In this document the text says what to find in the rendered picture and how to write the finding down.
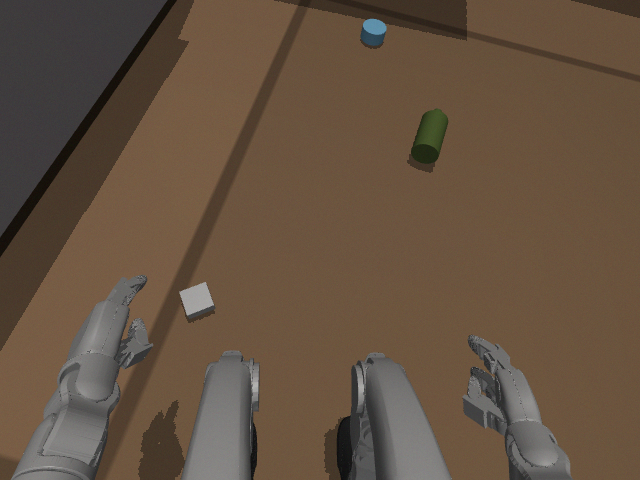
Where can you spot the right robot foot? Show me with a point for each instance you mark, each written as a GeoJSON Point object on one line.
{"type": "Point", "coordinates": [344, 449]}

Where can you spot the left robot arm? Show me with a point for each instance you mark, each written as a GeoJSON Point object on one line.
{"type": "Point", "coordinates": [69, 443]}

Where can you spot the right robot arm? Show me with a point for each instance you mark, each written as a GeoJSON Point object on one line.
{"type": "Point", "coordinates": [534, 454]}

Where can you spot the right robot hand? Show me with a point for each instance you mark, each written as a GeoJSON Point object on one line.
{"type": "Point", "coordinates": [509, 398]}

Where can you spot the left robot hand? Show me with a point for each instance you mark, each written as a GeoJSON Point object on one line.
{"type": "Point", "coordinates": [103, 329]}

